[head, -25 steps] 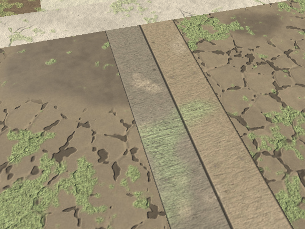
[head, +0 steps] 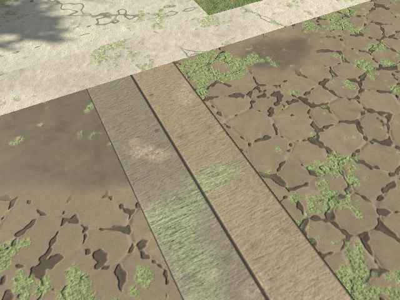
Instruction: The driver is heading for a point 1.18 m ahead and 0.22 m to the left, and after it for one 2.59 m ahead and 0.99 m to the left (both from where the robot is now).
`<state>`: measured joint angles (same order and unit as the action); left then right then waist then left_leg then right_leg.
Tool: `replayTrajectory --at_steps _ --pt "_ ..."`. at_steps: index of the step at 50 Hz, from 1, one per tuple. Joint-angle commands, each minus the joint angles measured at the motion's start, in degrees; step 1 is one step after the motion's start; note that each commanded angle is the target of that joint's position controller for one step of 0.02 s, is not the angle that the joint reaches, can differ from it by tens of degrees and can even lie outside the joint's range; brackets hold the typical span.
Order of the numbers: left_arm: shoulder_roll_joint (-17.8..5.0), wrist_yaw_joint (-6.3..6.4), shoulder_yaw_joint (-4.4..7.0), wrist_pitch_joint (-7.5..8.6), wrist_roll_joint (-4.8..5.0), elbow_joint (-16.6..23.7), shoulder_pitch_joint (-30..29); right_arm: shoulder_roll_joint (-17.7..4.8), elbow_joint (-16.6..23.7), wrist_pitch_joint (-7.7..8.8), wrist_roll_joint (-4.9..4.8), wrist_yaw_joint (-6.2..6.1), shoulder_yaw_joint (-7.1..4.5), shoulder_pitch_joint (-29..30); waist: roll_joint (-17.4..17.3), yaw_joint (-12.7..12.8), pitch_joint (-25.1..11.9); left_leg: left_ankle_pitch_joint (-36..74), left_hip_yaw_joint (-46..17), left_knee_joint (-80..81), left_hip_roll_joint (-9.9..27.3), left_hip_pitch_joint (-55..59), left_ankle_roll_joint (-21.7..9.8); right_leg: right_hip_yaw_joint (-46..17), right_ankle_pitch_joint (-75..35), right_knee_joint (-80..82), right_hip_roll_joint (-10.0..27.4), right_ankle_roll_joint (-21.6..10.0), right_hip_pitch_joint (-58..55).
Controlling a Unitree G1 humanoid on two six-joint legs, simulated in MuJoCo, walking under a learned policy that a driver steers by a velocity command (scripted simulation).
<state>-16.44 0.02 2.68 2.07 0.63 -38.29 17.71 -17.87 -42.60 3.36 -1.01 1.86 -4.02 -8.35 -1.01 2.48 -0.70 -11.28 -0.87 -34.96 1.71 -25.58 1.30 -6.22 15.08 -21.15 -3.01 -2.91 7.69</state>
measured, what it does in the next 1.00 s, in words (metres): walks ahead: left foot, then right foot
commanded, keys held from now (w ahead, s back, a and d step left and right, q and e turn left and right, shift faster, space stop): w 1.00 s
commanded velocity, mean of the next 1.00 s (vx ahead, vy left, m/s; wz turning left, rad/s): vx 0.47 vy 0.00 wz -0.05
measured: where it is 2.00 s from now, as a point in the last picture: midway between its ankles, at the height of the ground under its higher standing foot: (214, 162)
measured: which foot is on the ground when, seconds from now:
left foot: up 0.00-0.08, down 0.10-0.58, up 0.60-1.00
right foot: down 0.00-0.12, up 0.14-0.56, down 0.58-1.00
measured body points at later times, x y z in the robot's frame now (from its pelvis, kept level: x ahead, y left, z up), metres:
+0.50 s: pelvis +0.23 +0.03 -0.01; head +0.27 +0.03 +0.44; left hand +0.47 +0.24 -0.09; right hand +0.20 -0.25 -0.13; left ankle +0.09 +0.14 -0.75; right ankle +0.41 -0.12 -0.71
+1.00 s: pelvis +0.51 +0.00 +0.00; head +0.54 +0.00 +0.44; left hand +0.54 +0.28 -0.13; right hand +0.72 -0.24 -0.09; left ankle +0.71 +0.15 -0.70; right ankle +0.42 -0.10 -0.75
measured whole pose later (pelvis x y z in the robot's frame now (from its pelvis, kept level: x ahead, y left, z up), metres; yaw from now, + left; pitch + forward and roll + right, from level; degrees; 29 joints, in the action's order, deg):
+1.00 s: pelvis +0.51 +0.00 +0.00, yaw -1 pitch +1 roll -3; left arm -16.5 -0.8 2.9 4.7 0.9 -47.8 20.2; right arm -16.0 -40.2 4.0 -0.7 1.4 -1.3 -4.9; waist -2.9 4.9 1.8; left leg 3.7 -1.9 -34.2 5.9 -36.4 0.6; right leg 1.9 14.5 -12.6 -4.2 -2.6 -0.6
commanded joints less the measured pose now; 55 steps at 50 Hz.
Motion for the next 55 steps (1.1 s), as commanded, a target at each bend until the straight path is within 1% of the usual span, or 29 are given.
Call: replayTrajectory --at_steps 1,4,5,6,7,8,9,11,15,19,22,25,27,28,29,30,31,32,33,34,35,36,39,41,45,50,53,54,55 --pt "-10.9 -0.30 3.11 0.77 0.33 2.2 0.5 -5.0 5.9 2.09 -0.49 0.45 -0.68 6.5 7.8 1.2 3.8 -1.1 0.4 3.1 0.2 -1.0 -1.9 -15.2 9.0 8.2 15.8 -10.2 2.0" --pt "-8.5 -0.50 2.19 0.43 0.11 1.6 -0.2 -5.5 3.5 2.70 -0.09 0.14 -1.09 -1.5 6.6 -3.5 1.4 0.8 2.0 7.6 -1.2 13.0 -3.8 -12.9 4.1 1.7 12.6 -7.7 6.7" --pt "-6.2 -0.41 1.35 0.62 -0.30 2.0 -1.3 -7.4 2.4 2.90 0.16 -0.41 -1.70 -7.8 4.4 -6.6 -1.4 -0.7 -2.6 8.6 2.5 21.7 -5.6 -9.6 0.5 -6.8 9.4 -5.2 11.3" --pt "-2.3 -0.19 0.25 1.41 -0.33 4.1 -0.6 -13.2 1.7 2.98 1.00 -0.76 -2.95 -13.4 -8.7 -7.1 -5.4 -8.5 -20.1 14.2 13.2 33.7 -11.6 -0.4 4.7 -25.4 1.7 -0.7 24.0" --pt "-5.4 0.43 0.84 2.26 0.43 5.4 -1.6 -13.9 0.3 2.80 0.83 -0.15 -3.44 -18.0 -15.7 -8.7 -6.5 -21.3 -39.2 21.5 20.4 37.3 -18.3 0.3 18.2 -40.3 -0.8 1.8 35.2" --pt "-8.9 0.33 1.91 2.68 1.38 4.9 -2.2 -9.9 0.6 2.77 0.28 -0.12 -2.07 -15.7 -9.7 -7.7 -1.6 -27.0 -37.8 22.3 20.4 35.0 -17.8 -2.0 15.8 -46.1 2.5 1.4 40.5" --pt "-8.8 0.02 1.86 2.83 1.36 4.6 -3.4 -7.8 1.3 2.54 0.46 -0.34 -1.37 -13.4 -7.3 -6.8 1.3 -24.6 -31.8 22.3 17.9 32.3 -16.1 -0.7 10.9 -47.4 4.8 1.0 41.8" --pt "-7.3 -0.36 1.78 3.05 0.15 4.4 -5.5 -5.8 2.1 2.22 1.26 -0.66 -0.44 -10.0 -4.3 -5.2 3.5 -13.1 -23.4 24.0 14.2 26.9 -14.4 0.6 3.1 -43.6 7.8 1.0 40.3" --pt "-4.2 -0.75 1.03 2.56 -0.41 4.4 -6.8 -6.1 1.8 2.31 0.77 -1.20 -0.20 -9.9 -4.1 -4.2 3.5 5.6 -12.4 26.9 10.5 22.1 -14.1 3.6 -4.9 -36.0 8.7 3.7 36.5" --pt "-1.4 -1.31 -0.26 3.29 -0.31 5.8 -14.1 -7.5 0.0 1.61 0.32 -1.88 -0.35 -12.4 -3.4 -6.4 4.3 14.5 -4.8 27.1 7.7 20.2 -12.3 6.1 -15.9 -19.6 7.2 4.6 30.9" --pt "-1.5 -2.40 -0.41 3.78 0.38 6.8 -19.1 -8.4 -1.7 1.10 -0.16 -2.08 -0.48 -15.9 -3.3 -8.1 5.6 13.6 -4.6 27.2 9.4 21.5 -12.2 6.9 -20.2 -12.4 5.7 4.0 27.7" --pt "-3.0 -3.30 0.12 4.02 0.58 7.5 -20.8 -9.0 -2.9 0.29 -0.53 -2.20 -0.78 -16.8 -3.7 -6.8 5.8 19.0 -5.0 24.5 12.3 27.4 -11.1 6.0 -17.0 -8.5 5.1 1.5 27.2" --pt "-5.1 -3.26 1.09 3.93 0.32 6.7 -17.1 -10.2 -3.0 -0.25 -0.41 -2.47 -1.22 -16.3 -5.0 -3.8 2.5 34.1 -4.2 18.4 12.5 30.6 -9.9 7.3 -12.4 -7.8 3.0 -0.6 20.9" --pt "-7.0 -2.85 2.19 3.76 0.19 4.9 -10.6 -10.4 -2.9 -0.67 -0.31 -2.63 -1.23 -15.4 -5.0 0.2 -1.9 43.2 -2.4 10.3 11.1 29.9 -8.8 8.8 -12.4 -6.6 1.4 -2.4 11.6" --pt "-9.5 -2.15 3.40 3.43 0.14 2.5 -1.6 -9.4 -2.3 -0.88 0.19 -2.88 -0.68 -15.3 -4.5 4.5 -8.2 41.9 -0.7 -1.3 8.6 23.7 -7.1 7.5 -13.7 -7.4 3.1 -4.4 -2.9" --pt "-14.9 -1.57 4.60 3.03 -1.24 1.4 6.5 -4.4 -0.1 -0.27 1.33 -2.78 0.99 -19.2 5.4 4.6 -18.2 21.1 1.5 -23.0 2.9 4.0 -4.2 -12.1 -11.1 -10.2 17.8 -11.0 -26.3" --pt "-14.4 -1.98 4.26 3.06 -0.48 0.3 8.3 -0.3 -0.7 0.81 0.93 -2.37 2.41 -23.5 16.2 2.6 -25.4 -21.7 -4.7 -36.1 -5.1 -9.2 -2.6 -35.3 1.4 -1.3 25.8 -16.3 -34.3" --pt "-9.4 -1.78 2.91 3.00 0.12 0.2 6.4 -6.7 0.1 1.63 -0.88 -1.89 0.78 -16.7 11.2 4.3 -17.7 -20.6 -7.5 -40.5 -1.8 -15.5 -3.1 -32.2 6.9 2.1 23.3 -13.4 -29.3" --pt "-8.3 -1.58 2.37 2.89 0.32 0.3 1.9 -7.9 2.0 2.19 -1.68 -1.64 0.45 -11.4 8.5 3.2 -8.9 -15.0 -4.8 -39.1 1.1 -17.4 -3.5 -23.6 2.7 3.7 21.5 -11.7 -20.3" --pt "-7.5 -1.60 2.07 2.90 -0.19 0.4 -1.4 -7.3 2.4 2.51 -0.83 -1.79 0.59 -8.8 3.9 1.5 -4.5 -10.4 -3.8 -36.2 3.3 -15.7 -3.4 -18.3 -3.8 5.3 19.4 -11.1 -12.1" --pt "-6.3 -1.76 1.73 3.09 -0.83 0.6 -3.7 -6.8 2.2 2.27 -0.07 -1.77 0.32 -8.8 3.8 -0.7 -2.0 -7.4 -3.7 -33.5 4.9 -13.0 -3.0 -14.1 -9.2 7.1 17.3 -10.9 -6.1" --pt "-5.4 -1.81 1.54 3.37 -1.28 0.5 -5.0 -6.0 1.8 1.71 -0.04 -1.63 0.36 -10.5 5.3 -2.5 -2.0 -5.6 -4.1 -32.3 6.0 -9.7 -2.6 -11.9 -11.2 8.8 16.1 -11.0 -2.5" --pt "-6.0 -1.81 1.85 4.52 -0.47 -1.2 -5.6 -3.6 1.5 0.12 0.39 -1.87 0.85 -11.0 5.3 -4.3 0.2 -3.1 -2.9 -27.8 6.8 -8.4 -0.6 -6.3 -14.9 12.9 15.1 -12.3 3.5" --pt "-7.1 -1.36 2.13 4.63 -0.53 -2.5 -4.5 -3.3 3.0 0.04 0.94 -2.06 1.02 -6.6 4.3 -3.4 2.5 2.5 -2.7 -21.7 7.2 -11.3 0.5 -3.7 -16.4 14.4 14.5 -12.3 4.1" --pt "-8.6 -0.68 2.32 3.99 -0.09 -4.4 -1.7 -1.6 5.0 1.13 0.76 -1.25 1.79 2.1 3.4 -0.2 4.2 15.7 -0.5 -5.1 5.1 -9.1 0.3 1.8 -16.5 14.7 11.9 -9.6 3.0" --pt "-10.4 -0.40 2.79 2.62 0.69 -7.9 3.5 -2.7 7.8 1.84 0.09 0.18 1.56 9.1 3.5 2.0 5.3 14.9 -0.8 3.5 3.3 -10.4 -1.8 0.3 -16.1 11.2 16.2 -8.6 -6.5" --pt "-11.2 0.08 3.14 1.49 0.71 -8.9 3.2 -4.3 7.8 2.03 0.27 0.68 0.92 6.8 4.8 -0.3 3.2 7.9 0.3 5.6 1.6 -6.2 -4.2 -0.1 -25.7 5.7 17.6 -6.8 -11.5" --pt "-11.5 0.20 3.14 1.13 0.64 -8.8 2.0 -5.4 6.7 2.05 0.39 0.51 0.18 2.1 5.1 -3.3 0.3 7.3 2.2 7.0 -0.2 0.9 -5.4 1.4 -34.8 -0.1 16.1 -5.7 -11.2" --pt "-10.0 0.32 2.52 0.87 0.18 -8.7 2.0 -8.0 4.2 1.94 0.49 -0.01 -1.21 -6.4 4.0 -7.2 -5.6 8.4 3.0 6.8 -0.9 13.6 -7.2 3.7 -38.5 -10.8 13.0 -4.1 -7.7"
